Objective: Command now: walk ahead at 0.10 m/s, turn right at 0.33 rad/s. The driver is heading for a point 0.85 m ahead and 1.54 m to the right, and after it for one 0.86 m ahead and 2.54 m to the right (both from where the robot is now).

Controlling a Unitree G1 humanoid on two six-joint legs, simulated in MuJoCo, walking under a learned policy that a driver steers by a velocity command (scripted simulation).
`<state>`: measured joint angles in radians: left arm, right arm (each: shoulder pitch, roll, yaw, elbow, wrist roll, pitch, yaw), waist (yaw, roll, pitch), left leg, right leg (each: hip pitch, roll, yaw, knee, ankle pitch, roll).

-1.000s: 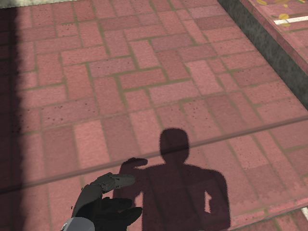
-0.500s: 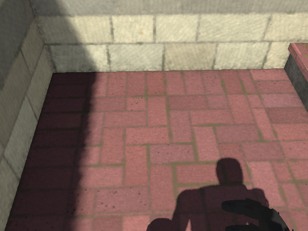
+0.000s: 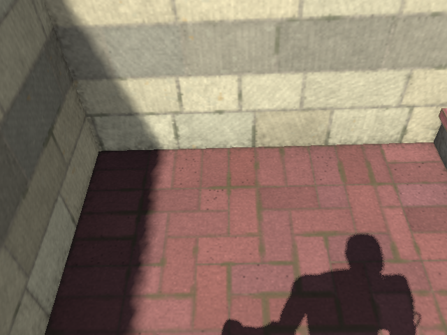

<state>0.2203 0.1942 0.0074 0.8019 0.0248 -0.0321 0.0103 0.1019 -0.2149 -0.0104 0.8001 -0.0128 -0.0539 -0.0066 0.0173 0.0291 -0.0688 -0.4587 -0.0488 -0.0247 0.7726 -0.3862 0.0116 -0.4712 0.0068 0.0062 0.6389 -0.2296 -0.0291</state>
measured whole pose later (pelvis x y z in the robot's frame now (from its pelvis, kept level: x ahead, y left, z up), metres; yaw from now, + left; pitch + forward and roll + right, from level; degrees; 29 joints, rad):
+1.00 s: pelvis +0.39 -0.12 +0.02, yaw -34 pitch +4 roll -1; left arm 0.34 0.23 0.06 0.82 -0.01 -0.04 0.00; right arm 0.11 -0.26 -0.03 0.64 -0.03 -0.14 -0.02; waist 0.03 0.02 -0.02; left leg -0.81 0.13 -0.08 1.01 -0.11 -0.04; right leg -0.24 0.14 0.10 0.36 -0.19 -0.11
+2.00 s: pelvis +0.71 -0.41 +0.02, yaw -70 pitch +1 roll +1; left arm 0.27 0.27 0.06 0.72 0.03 0.00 0.01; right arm 0.13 -0.25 -0.02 0.75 -0.03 0.05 -0.03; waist 0.02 0.01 0.07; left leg -0.51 0.01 -0.04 0.83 -0.35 -0.03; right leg -0.31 0.12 0.14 0.47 -0.16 -0.07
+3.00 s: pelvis +0.71 -0.47 +0.01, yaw -89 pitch +1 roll -2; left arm 0.29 0.22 0.04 0.77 0.02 -0.04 0.01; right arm 0.27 -0.23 -0.03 0.78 -0.03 -0.03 0.01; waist -0.01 0.00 -0.02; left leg -0.27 -0.01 0.05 0.52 -0.24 0.07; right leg -0.12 0.04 -0.06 0.47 -0.33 -0.04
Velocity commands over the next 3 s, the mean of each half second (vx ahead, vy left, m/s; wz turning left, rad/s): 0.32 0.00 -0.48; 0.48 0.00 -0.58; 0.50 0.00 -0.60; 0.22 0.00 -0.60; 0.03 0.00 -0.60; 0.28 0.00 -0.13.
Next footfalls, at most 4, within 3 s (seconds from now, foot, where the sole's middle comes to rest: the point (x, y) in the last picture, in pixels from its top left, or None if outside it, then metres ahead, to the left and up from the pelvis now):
0.28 left None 0.06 0.15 -0.76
0.72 right None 0.38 -0.19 -0.76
1.18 left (298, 274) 0.73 -0.16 -0.76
1.64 right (413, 290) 0.67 -0.51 -0.76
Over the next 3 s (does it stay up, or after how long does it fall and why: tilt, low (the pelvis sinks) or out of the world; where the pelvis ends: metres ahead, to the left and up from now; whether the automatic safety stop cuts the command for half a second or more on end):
stays up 0.71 -0.47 0.01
